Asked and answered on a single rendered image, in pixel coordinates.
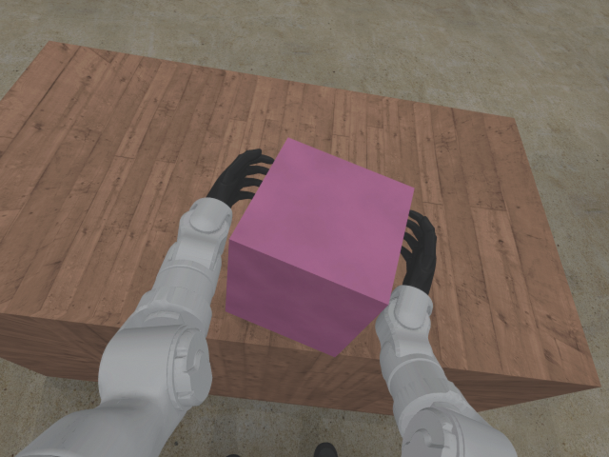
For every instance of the left robot forearm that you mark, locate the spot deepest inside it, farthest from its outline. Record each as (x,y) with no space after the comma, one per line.
(187,279)

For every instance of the left robot hand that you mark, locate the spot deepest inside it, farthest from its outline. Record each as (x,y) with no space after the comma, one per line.
(227,187)

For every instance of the robot right upper arm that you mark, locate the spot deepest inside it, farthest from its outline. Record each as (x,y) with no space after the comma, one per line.
(441,432)

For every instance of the robot left upper arm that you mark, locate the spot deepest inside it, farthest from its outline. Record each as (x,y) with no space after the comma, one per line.
(150,377)

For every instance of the right robot forearm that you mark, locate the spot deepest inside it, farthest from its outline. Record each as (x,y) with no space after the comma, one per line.
(414,377)

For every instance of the carton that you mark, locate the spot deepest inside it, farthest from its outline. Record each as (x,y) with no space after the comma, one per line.
(315,254)

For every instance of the pedestal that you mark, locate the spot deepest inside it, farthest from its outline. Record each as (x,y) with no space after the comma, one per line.
(102,152)

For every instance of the right robot hand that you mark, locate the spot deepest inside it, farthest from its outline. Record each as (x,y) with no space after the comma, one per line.
(421,263)

